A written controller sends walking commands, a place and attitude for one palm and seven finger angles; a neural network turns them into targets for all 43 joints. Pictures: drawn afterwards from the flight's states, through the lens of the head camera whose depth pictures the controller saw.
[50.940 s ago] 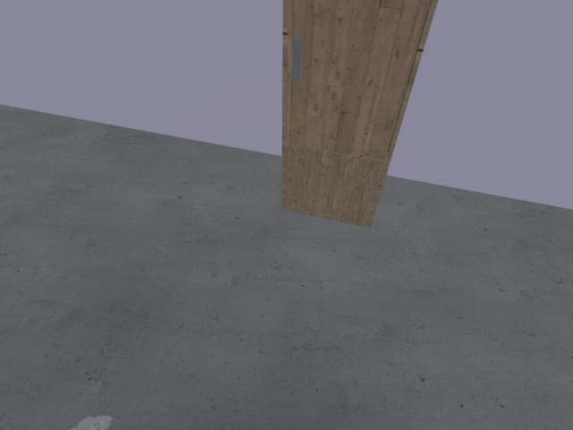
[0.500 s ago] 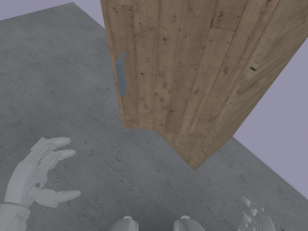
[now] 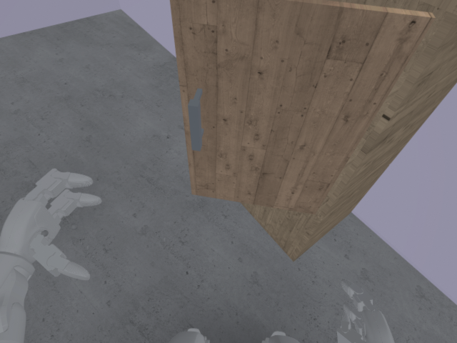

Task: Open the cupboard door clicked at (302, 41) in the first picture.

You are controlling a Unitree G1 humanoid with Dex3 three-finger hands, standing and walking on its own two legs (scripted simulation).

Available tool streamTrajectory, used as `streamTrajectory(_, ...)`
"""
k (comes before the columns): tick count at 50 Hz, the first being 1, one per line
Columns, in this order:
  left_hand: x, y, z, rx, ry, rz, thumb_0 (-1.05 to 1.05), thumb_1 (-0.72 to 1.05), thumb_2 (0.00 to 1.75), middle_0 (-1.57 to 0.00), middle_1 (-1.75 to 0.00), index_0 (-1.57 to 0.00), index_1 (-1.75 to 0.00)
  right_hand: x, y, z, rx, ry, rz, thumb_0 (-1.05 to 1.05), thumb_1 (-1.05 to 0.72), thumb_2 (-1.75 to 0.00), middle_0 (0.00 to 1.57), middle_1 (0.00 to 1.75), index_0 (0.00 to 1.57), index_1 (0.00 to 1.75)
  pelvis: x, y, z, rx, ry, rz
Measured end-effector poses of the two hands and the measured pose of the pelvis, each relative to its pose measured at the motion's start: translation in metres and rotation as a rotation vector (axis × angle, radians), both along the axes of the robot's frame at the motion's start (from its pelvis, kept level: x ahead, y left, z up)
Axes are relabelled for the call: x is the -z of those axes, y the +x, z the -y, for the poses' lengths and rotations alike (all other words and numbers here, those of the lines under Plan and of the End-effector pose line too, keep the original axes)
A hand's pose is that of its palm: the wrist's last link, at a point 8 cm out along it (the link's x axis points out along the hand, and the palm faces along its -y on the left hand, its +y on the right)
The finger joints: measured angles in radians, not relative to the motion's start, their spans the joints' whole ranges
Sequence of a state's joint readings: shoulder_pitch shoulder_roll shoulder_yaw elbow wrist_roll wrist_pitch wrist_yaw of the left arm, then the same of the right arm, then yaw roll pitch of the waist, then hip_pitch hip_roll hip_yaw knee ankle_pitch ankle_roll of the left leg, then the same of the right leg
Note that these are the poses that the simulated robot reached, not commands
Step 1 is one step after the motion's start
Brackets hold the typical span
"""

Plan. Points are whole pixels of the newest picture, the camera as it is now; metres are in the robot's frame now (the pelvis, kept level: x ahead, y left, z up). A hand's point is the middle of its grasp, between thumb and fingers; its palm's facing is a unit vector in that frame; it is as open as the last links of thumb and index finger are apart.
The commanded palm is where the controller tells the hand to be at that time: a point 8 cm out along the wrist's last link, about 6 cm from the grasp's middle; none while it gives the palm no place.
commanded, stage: raise the hand with hooked fingers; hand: left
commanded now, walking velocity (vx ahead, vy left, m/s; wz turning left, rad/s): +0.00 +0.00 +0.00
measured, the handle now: (197, 120) +0.54 +0.11 +0.06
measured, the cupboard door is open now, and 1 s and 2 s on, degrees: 43 43 43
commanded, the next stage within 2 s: move the hooked fingers beside the handle in 0.60 s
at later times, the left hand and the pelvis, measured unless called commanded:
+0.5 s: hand (79, 212) +0.29 +0.26 +0.07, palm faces -0.07 -1.00 -0.04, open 14.0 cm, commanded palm +0.27 +0.31 +0.08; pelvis +0.00 -0.01 +0.01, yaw -1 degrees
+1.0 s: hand (102, 197) +0.32 +0.24 +0.08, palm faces -0.10 -0.99 -0.03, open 14.0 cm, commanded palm +0.31 +0.29 +0.07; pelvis +0.00 -0.01 +0.00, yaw +0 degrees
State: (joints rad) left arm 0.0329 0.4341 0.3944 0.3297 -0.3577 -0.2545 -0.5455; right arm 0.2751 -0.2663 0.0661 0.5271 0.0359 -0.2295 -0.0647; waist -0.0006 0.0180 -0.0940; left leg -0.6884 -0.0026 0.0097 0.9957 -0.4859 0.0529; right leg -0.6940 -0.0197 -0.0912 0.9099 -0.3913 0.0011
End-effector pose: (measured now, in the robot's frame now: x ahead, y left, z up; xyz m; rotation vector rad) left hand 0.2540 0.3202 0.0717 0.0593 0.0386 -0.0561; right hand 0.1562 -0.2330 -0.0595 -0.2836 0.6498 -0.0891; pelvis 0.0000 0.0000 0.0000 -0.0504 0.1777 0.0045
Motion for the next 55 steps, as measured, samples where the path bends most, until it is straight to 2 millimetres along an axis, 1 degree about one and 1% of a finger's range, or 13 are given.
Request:
streamTrajectory(7,-0.007,0.018,-0.01,0.004,-0.006,0.001,-0.01,-0.5,0.3,-0.3,-1.2,-0.3,-1.2,0.0,-0.011,0.012,0.034,-0.028,-0.043,0.02,-0.9,-0.9,0.2,0.3,0.21,0.3,-0.003,0.002,0.0,0.005,0.002,-0.003)
streamTrajectory(13,-0.009,0.026,-0.006,0.024,-0.014,0.0,-0.01,-0.5,0.3,-0.3,-1.2,-0.3,-1.2,-0.003,-0.019,0.022,0.06,-0.038,-0.059,0.02,-0.9,-0.9,0.2,0.3,0.21,0.3,-0.006,0.005,0.001,0.013,0.006,-0.011)
streamTrajectory(21,-0.004,0.024,0.0,0.016,-0.018,0.002,-0.02,-0.5,0.3,-0.3,-1.2,-0.3,-1.2,-0.004,-0.021,0.027,0.066,-0.04,-0.066,0.02,-0.9,-0.9,0.2,0.3,0.21,0.3,-0.006,0.005,0.004,0.017,0.009,-0.013)
streamTrajectory(32,-0.008,0.018,0.003,0.009,-0.018,0.012,-0.02,-0.5,0.3,-0.3,-1.2,-0.3,-1.2,-0.001,-0.015,0.023,0.053,-0.015,-0.046,0.02,-0.9,-0.9,0.2,0.3,0.21,0.3,-0.005,0.003,0.009,0.011,0.01,-0.008)
streamTrajectory(39,-0.007,0.018,0.007,0.011,-0.02,0.009,-0.02,-0.5,0.3,-0.3,-1.2,-0.3,-1.2,0.0,-0.013,0.024,0.045,-0.014,-0.036,0.01,-0.9,-0.9,0.2,0.3,0.21,0.3,-0.004,0.0,0.011,0.006,0.011,-0.005)
streamTrajectory(42,-0.006,0.023,0.012,0.016,-0.028,0.016,-0.02,-0.5,0.3,-0.3,-1.2,-0.3,-1.2,0.002,-0.014,0.025,0.042,-0.021,-0.044,0.01,-0.9,-0.9,0.2,0.3,0.21,0.3,-0.003,-0.002,0.011,0.003,0.011,-0.006)
streamTrajectory(46,-0.004,0.037,0.019,0.028,-0.031,0.016,-0.02,-0.5,0.3,-0.3,-1.2,-0.3,-1.2,0.004,-0.018,0.027,0.05,-0.03,-0.062,0.01,-0.9,-0.9,0.2,0.3,0.21,0.3,-0.002,-0.004,0.012,0.001,0.013,-0.01)
streamTrajectory(52,-0.006,0.061,0.032,0.051,-0.03,0.018,-0.02,-0.5,0.3,-0.3,-1.2,-0.3,-1.2,0.008,-0.031,0.032,0.083,-0.027,-0.1,0.01,-0.9,-0.9,0.2,0.3,0.21,0.3,-0.002,-0.003,0.013,0.01,0.018,-0.02)
streamTrajectory(55,-0.006,0.071,0.035,0.045,-0.032,0.014,-0.02,-0.5,0.3,-0.3,-1.2,-0.3,-1.2,0.01,-0.039,0.034,0.101,-0.024,-0.127,0.01,-0.9,-0.9,0.2,0.3,0.21,0.3,-0.003,-0.002,0.014,0.016,0.021,-0.026)
